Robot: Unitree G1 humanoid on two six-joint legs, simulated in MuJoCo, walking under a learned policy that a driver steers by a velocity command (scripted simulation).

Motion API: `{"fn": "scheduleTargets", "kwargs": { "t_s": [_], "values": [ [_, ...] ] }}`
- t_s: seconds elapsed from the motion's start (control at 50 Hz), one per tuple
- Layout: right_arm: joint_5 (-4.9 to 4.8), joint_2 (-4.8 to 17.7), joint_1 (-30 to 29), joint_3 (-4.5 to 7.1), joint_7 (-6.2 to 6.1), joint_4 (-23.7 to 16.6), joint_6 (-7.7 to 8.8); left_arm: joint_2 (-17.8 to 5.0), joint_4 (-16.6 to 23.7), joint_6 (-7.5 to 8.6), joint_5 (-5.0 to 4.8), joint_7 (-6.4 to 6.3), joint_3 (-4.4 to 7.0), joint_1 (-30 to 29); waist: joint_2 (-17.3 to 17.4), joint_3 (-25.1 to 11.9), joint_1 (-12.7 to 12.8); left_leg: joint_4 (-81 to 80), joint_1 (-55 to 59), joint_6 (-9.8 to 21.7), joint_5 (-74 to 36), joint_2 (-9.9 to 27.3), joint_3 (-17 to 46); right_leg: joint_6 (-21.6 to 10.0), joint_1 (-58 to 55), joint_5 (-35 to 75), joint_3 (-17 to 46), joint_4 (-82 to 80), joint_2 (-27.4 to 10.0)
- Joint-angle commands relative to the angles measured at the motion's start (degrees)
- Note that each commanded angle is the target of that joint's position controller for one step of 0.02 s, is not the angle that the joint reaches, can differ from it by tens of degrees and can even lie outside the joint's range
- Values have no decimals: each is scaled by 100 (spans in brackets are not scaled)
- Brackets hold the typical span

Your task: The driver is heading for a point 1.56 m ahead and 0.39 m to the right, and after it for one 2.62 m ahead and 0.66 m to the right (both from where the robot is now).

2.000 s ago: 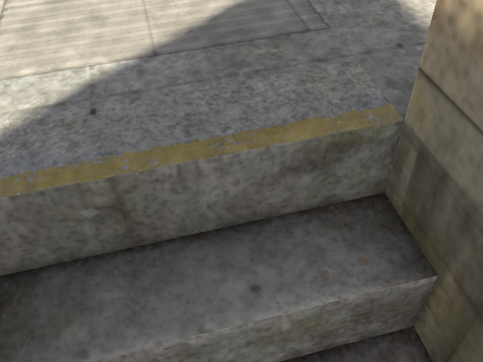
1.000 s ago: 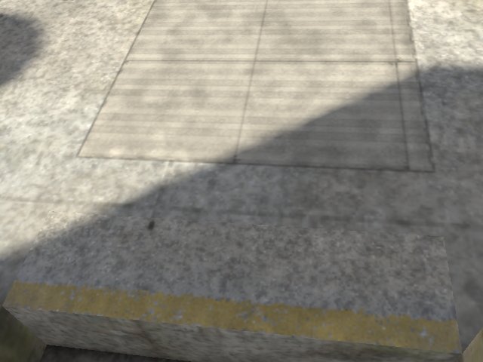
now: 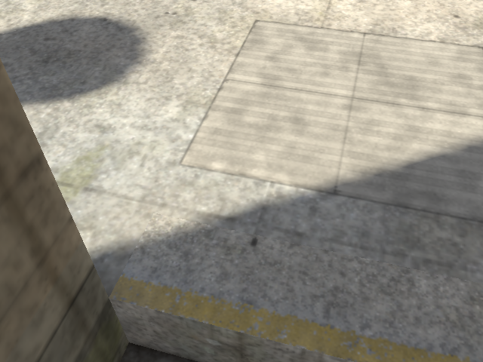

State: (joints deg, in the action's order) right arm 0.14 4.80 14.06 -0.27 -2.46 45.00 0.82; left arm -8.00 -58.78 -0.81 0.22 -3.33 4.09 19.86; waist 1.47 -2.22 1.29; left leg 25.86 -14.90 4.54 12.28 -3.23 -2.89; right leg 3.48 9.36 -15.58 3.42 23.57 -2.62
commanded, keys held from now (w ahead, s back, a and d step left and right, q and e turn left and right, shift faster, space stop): no key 1.00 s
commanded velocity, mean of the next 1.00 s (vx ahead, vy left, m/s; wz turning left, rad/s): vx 0.00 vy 0.00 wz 0.01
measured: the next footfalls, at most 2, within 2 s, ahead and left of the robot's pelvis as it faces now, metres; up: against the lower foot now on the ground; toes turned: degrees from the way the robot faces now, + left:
left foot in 1.72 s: +0.12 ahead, +0.15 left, +0.21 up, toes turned +12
left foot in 1.84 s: +0.09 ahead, +0.24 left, +0.00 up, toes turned +5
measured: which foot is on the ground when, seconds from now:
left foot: down 0.00-1.00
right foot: down 0.00-1.00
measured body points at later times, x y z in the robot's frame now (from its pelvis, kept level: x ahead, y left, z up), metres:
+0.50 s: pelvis +0.02 +0.00 +0.01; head +0.03 -0.01 +0.46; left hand -0.04 +0.22 -0.15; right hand +0.10 -0.21 -0.14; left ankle +0.02 +0.07 -0.74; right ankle -0.03 -0.17 -0.74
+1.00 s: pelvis +0.02 +0.00 +0.01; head +0.03 +0.00 +0.46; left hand -0.06 +0.23 -0.14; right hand +0.08 -0.21 -0.14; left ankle +0.02 +0.07 -0.74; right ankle -0.03 -0.17 -0.74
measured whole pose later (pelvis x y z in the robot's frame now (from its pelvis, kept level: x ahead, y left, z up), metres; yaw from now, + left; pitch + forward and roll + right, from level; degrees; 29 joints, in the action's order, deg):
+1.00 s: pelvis +0.02 +0.00 +0.01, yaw +1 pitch +3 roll +0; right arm 0.7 7.0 17.2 1.6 -3.0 50.1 0.2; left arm -8.2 -65.2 -0.8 -0.3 -4.5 4.8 22.9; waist 0.8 -1.5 1.6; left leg 19.6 -12.2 4.3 10.1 -4.1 -1.4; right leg 3.7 5.8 -13.1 2.2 16.2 -3.5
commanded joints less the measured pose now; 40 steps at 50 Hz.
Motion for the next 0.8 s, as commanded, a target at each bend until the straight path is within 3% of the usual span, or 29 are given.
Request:
{"fn": "scheduleTargets", "kwargs": {
  "t_s": [0.02,0.06,0.3,0.8],
  "values": [
    [77,360,-103,163,20,-172,65,-389,-117,113,54,-32,115,373,-244,216,25,-842,261,-105,-91,746,904,-572,193,414,226,-737,-337],
    [97,365,-17,198,-19,-128,14,-352,-235,98,-31,-52,98,441,-212,220,-38,-820,407,-103,-301,692,852,-612,205,648,189,-825,-325],
    [72,530,414,246,-35,150,-4,-477,-454,24,-17,-118,136,757,-53,197,-18,-782,581,-150,-1263,670,782,-551,65,1166,115,-864,-312],
    [70,549,496,258,-63,286,-1,-521,-612,-1,-33,-140,151,887,-89,286,35,-920,562,-166,-1296,693,863,-451,37,964,57,-941,-336]
  ]
}}
Over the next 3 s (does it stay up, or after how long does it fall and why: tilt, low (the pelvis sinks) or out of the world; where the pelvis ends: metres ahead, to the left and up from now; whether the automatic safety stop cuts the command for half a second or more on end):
falls after 2.62 s (tilt)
